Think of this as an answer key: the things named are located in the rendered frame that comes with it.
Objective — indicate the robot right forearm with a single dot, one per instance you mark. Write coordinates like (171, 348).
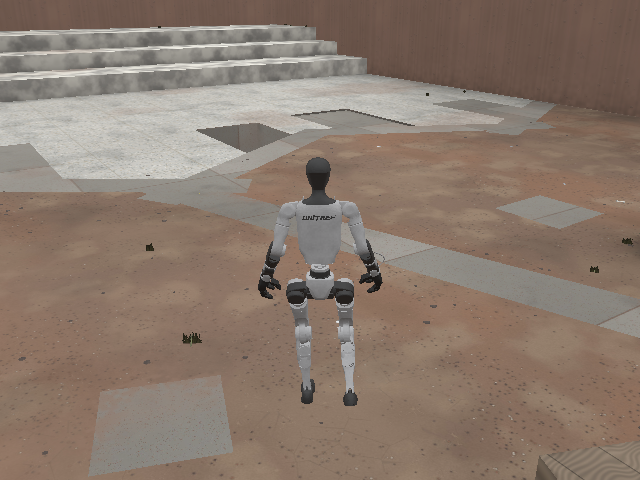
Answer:
(370, 261)

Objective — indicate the robot right hand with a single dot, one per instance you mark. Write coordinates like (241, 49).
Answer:
(368, 279)

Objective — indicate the robot left upper arm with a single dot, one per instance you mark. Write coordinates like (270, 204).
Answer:
(287, 211)

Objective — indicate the robot right upper arm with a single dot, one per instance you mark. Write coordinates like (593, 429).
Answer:
(350, 210)

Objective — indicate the robot left hand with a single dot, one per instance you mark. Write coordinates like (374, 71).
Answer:
(262, 287)

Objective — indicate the right robot foot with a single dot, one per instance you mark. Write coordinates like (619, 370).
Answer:
(350, 399)

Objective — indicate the robot left forearm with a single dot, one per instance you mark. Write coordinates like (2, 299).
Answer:
(269, 265)

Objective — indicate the humanoid robot torso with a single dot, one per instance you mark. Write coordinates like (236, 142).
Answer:
(319, 239)

